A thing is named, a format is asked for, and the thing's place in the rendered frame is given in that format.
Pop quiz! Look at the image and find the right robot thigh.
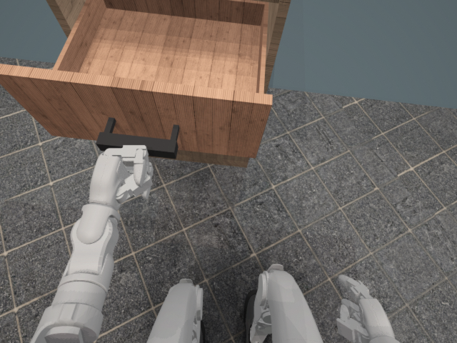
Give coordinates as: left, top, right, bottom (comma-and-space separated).
258, 270, 323, 343

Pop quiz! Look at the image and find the right robot hand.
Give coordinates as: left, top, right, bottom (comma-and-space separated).
336, 274, 395, 343

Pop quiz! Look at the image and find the drawer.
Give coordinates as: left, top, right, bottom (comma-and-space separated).
0, 0, 273, 158

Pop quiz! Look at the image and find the robot left shin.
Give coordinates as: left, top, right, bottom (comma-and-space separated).
169, 279, 201, 343

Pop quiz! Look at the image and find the handle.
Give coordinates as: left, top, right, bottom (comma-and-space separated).
96, 117, 179, 159

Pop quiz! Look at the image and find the left robot hand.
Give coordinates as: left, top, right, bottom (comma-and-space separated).
89, 145, 154, 211

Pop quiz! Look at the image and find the left robot forearm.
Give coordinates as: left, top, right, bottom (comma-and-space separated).
30, 203, 121, 343

